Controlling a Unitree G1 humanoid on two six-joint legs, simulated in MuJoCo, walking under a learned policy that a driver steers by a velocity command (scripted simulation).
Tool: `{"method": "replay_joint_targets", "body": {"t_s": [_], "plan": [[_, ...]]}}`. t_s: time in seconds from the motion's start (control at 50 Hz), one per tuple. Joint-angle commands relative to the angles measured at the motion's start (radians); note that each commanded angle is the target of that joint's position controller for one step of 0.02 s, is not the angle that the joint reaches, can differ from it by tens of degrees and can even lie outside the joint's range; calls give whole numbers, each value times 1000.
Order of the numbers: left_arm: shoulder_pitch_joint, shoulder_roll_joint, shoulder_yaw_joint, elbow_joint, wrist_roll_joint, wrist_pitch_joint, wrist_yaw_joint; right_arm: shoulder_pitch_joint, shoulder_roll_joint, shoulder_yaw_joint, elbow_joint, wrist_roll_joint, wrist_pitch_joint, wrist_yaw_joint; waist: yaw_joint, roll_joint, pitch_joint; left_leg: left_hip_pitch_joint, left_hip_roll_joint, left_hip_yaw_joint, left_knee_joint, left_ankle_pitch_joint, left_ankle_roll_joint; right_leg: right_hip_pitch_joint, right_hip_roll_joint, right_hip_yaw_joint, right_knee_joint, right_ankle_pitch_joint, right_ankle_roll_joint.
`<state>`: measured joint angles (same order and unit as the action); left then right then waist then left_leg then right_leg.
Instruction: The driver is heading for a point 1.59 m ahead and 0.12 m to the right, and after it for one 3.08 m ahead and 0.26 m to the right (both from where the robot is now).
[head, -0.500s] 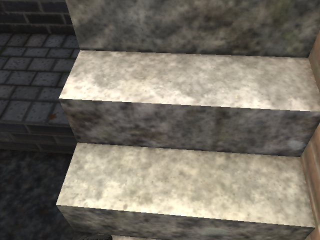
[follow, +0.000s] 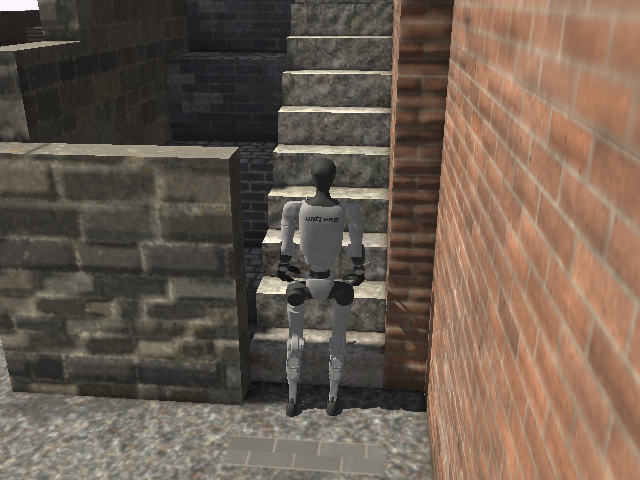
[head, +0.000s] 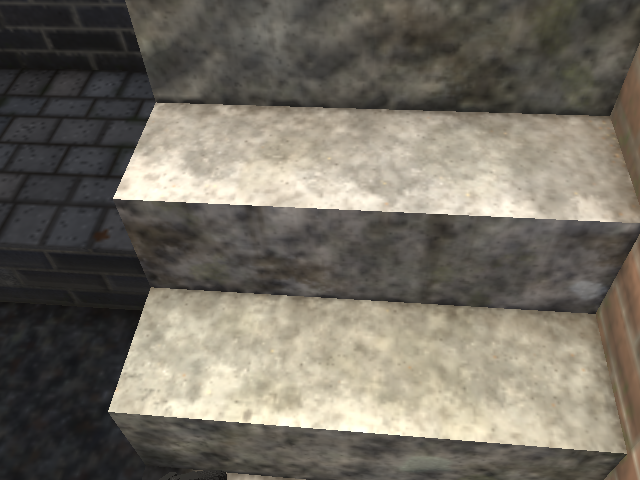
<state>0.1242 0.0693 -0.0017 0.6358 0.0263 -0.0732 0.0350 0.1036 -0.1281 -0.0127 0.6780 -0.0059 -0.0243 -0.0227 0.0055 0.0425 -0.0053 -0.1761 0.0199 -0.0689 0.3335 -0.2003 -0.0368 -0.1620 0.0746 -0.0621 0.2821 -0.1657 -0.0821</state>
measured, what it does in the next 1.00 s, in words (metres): stands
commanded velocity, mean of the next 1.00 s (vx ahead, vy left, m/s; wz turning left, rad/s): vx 0.37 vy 0.00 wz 0.00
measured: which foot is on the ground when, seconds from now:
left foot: down 0.00-1.00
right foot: down 0.00-1.00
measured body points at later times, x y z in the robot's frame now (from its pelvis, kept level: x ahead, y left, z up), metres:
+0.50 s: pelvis +0.00 +0.00 +0.00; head +0.02 -0.01 +0.45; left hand +0.19 +0.19 -0.08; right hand +0.19 -0.20 -0.10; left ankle -0.02 +0.14 -0.75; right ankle -0.01 -0.06 -0.75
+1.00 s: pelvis -0.01 +0.00 +0.00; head +0.01 -0.01 +0.45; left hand +0.14 +0.20 -0.11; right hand +0.12 -0.21 -0.13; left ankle -0.02 +0.14 -0.75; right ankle -0.01 -0.07 -0.75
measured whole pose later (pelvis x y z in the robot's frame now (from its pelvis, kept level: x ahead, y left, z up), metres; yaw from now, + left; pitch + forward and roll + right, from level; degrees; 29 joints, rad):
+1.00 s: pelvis -0.01 +0.00 +0.00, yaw +0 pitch +1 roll +0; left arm 0.20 0.07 0.03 0.71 0.02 -0.06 0.03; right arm 0.20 -0.14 -0.04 0.72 -0.01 -0.01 -0.02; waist -0.01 0.04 0.02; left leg -0.19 0.03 -0.06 0.38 -0.21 -0.04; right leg -0.18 0.08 -0.06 0.33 -0.17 -0.08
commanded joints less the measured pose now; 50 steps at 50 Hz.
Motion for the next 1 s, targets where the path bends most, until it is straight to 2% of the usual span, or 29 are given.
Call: {"method": "replay_joint_targets", "body": {"t_s": [0.02, 0.06, 0.08, 0.12, 0.18, 0.2, 0.22, 0.26, 0.28, 0.34, 0.36, 0.42, 0.44, 0.46, 0.52, 0.54, 0.56, 0.6, 0.64, 0.82, 0.94, 0.96, 1.0], "plan": [[-60, 58, 12, -87, 2, -18, 1, -63, -52, -11, -86, 1, -18, -2, -2, -43, -99, -13, 79, -53, -10, 191, 22, 89, -179, 148, -30, 217, 28], [-61, 56, 11, -88, 2, -17, 3, -52, -50, -10, -85, 3, -18, -3, -4, -46, -115, -11, 81, -53, -9, 185, 22, 96, -181, 147, -23, 228, 28], [-45, 54, 14, -83, -2, -19, 0, -47, -51, -12, -86, -2, -18, 0, 1, -35, -124, -5, 83, -54, -21, 182, 18, 102, -180, 141, -33, 185, 27], [-62, 59, 12, -86, 2, -18, 1, -60, -51, -11, -88, 1, -19, -2, -2, -43, -100, -12, 80, -53, -11, 193, 23, 87, -179, 149, -28, 213, 27], [-62, 56, 11, -86, 1, -18, 2, -50, -50, -10, -87, 2, -20, -3, -4, -43, -115, -9, 81, -53, -9, 186, 23, 93, -181, 148, -22, 219, 27], [-47, 53, 13, -82, -2, -19, 0, -46, -50, -12, -88, -3, -19, 0, 1, -32, -124, -2, 84, -53, -21, 186, 19, 97, -180, 142, -32, 177, 26], [-63, 58, 11, -86, 1, -18, 1, -58, -51, -10, -88, 1, -20, -2, -2, -40, -103, -10, 81, -52, -11, 193, 23, 85, -178, 149, -26, 206, 26], [-47, 54, 13, -82, -2, -20, 0, -45, -50, -12, -89, -3, -19, 0, 0, -33, -122, -1, 85, -53, -21, 189, 19, 94, -179, 142, -32, 181, 26], [-63, 59, 11, -85, 2, -19, 1, -56, -51, -11, -89, 1, -20, -2, -3, -41, -102, -10, 81, -52, -11, 193, 24, 84, -178, 150, -25, 209, 26], [-47, 54, 13, -82, -2, -20, -1, -43, -51, -12, -90, -3, -20, 0, 0, -32, -123, 0, 85, -52, -21, 188, 19, 93, -179, 143, -31, 177, 26], [-63, 58, 11, -85, 1, -19, 0, -56, -52, -11, -89, 0, -21, -2, -3, -40, -102, -8, 81, -51, -11, 193, 24, 82, -178, 151, -25, 204, 26], [-62, 56, 10, -86, 1, -19, 1, -49, -51, -10, -90, 1, -20, -3, -5, -41, -115, -5, 82, -51, -9, 190, 24, 86, -180, 151, -21, 212, 25], [-47, 54, 12, -81, -3, -20, -1, -44, -51, -12, -91, -3, -20, 0, 0, -31, -123, 2, 85, -52, -21, 188, 19, 91, -179, 145, -31, 173, 25], [-63, 58, 10, -85, 1, -19, 0, -56, -52, -11, -90, 0, -21, -2, -3, -40, -103, -6, 82, -51, -10, 194, 24, 79, -177, 152, -25, 202, 25], [-62, 56, 10, -86, 0, -19, 1, -48, -51, -10, -90, 1, -21, -3, -5, -42, -115, -4, 83, -50, -9, 189, 24, 84, -179, 152, -21, 211, 25], [-46, 54, 12, -81, -3, -20, -2, -43, -52, -12, -91, -4, -20, 0, 0, -32, -123, 3, 85, -51, -21, 187, 19, 89, -178, 146, -31, 172, 25], [-54, 60, 11, -79, 1, -19, 0, -48, -55, -12, -89, -2, -21, -1, -6, -38, -101, -3, 84, -50, -6, 200, 23, 79, -177, 149, -17, 229, 25], [-19, 62, 18, -63, -4, -18, 0, -15, -59, -17, -83, -8, -20, 1, -7, -33, -124, 5, 88, -49, -1, 198, 18, 99, -178, 134, -4, 263, 24], [-10, 63, 22, -53, -4, -16, -2, -8, -61, -21, -79, -10, -19, 3, -9, -33, -110, 0, 87, -47, 7, 191, 16, 92, -177, 130, 4, 275, 23], [16, 60, 36, -24, -7, -7, -2, 41, -60, -33, -58, -8, -6, 4, -16, -36, -88, -16, 94, -50, 28, 149, 14, 77, -185, 130, 23, 319, 26], [44, 60, 42, -3, -7, 0, -1, 71, -63, -39, -41, -8, 2, 3, -14, -32, -71, -24, 97, -52, 27, 118, 15, 63, -184, 132, 17, 263, 28], [72, 69, 48, 12, -10, 2, 1, 93, -69, -42, -31, -4, 4, 2, -13, -29, -84, -14, 93, -47, 17, 111, 11, 68, -181, 133, 1, 226, 32], [76, 70, 50, 19, -8, 6, 1, 102, -71, -44, -24, -6, 7, 1, -13, -31, -52, -20, 92, -47, 13, 110, 10, 51, -176, 134, -10, 183, 35]]}}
